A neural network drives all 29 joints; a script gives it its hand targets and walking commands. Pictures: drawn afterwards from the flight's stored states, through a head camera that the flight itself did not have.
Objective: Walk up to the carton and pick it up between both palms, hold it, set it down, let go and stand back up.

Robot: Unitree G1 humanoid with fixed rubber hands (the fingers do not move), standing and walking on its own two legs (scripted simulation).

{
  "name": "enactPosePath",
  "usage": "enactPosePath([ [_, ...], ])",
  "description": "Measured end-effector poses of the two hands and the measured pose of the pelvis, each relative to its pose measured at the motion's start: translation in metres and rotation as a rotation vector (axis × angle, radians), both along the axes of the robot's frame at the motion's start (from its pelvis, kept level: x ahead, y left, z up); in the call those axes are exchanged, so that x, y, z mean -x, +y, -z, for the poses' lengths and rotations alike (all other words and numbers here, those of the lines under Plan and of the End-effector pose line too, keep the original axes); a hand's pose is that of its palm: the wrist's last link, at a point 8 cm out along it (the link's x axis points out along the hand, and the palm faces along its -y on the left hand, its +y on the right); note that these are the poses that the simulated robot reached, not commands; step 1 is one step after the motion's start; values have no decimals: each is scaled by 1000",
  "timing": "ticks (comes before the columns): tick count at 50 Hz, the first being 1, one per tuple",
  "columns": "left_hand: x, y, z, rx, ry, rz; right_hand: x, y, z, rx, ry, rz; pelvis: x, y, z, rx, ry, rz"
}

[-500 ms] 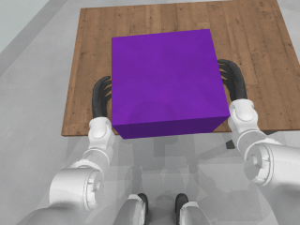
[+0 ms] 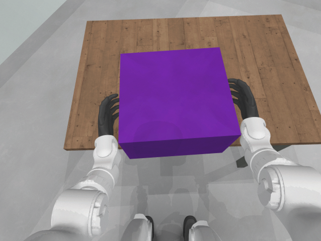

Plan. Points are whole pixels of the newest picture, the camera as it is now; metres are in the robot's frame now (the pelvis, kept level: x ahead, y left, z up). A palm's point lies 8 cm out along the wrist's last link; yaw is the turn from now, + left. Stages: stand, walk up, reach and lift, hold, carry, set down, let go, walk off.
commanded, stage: reach and lift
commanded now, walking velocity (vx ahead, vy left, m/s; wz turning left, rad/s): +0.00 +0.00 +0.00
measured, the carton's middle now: (173, 105) +0.47 +0.03 -0.05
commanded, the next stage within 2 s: none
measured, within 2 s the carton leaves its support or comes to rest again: leaves its support in 0.26 s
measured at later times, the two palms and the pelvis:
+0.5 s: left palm (97, 139) +0.34 +0.20 +0.00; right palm (252, 114) +0.42 -0.15 +0.03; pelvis -0.02 -0.01 -0.01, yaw +3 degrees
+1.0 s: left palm (80, 99) +0.36 +0.19 +0.14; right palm (300, 77) +0.41 -0.16 +0.18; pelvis -0.01 -0.01 +0.05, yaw +5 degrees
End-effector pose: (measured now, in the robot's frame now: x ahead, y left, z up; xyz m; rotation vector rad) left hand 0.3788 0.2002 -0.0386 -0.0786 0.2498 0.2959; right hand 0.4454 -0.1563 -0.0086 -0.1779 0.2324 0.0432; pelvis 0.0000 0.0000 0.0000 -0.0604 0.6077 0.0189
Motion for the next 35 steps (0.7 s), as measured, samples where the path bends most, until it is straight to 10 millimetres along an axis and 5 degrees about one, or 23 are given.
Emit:
enactPosePath([
  [21,43,1,-19,-10,82,-18,31,5,-24,-12,80,-24,15,-10,5,-29,-121,-16],
  [27,41,4,-46,-6,57,-14,30,8,-55,-49,61,-11,17,-14,4,-37,-175,-36],
  [35,23,0,-107,-10,14,25,27,1,-119,-74,20,34,17,-16,-13,-44,-284,-66],
])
